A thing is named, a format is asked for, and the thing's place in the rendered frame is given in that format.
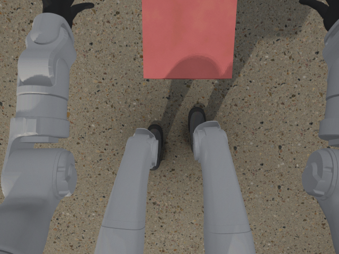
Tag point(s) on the right robot thigh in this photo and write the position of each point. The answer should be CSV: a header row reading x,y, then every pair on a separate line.
x,y
226,227

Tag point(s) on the left robot hand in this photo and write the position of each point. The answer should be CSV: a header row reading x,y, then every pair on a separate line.
x,y
64,9

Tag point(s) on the robot left upper arm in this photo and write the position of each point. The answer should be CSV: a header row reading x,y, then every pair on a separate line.
x,y
34,182

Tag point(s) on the robot left forearm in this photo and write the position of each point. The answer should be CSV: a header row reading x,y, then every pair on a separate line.
x,y
42,85

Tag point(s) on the robot right upper arm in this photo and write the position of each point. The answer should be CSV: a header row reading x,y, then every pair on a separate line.
x,y
320,179

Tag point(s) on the robot right shin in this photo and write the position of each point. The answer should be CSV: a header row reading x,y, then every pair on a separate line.
x,y
211,124

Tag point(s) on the right robot hand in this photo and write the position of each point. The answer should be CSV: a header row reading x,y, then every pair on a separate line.
x,y
330,14

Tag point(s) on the robot right forearm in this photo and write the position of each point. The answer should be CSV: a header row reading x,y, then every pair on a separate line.
x,y
329,126

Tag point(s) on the carton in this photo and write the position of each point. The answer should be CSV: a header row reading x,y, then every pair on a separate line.
x,y
188,39

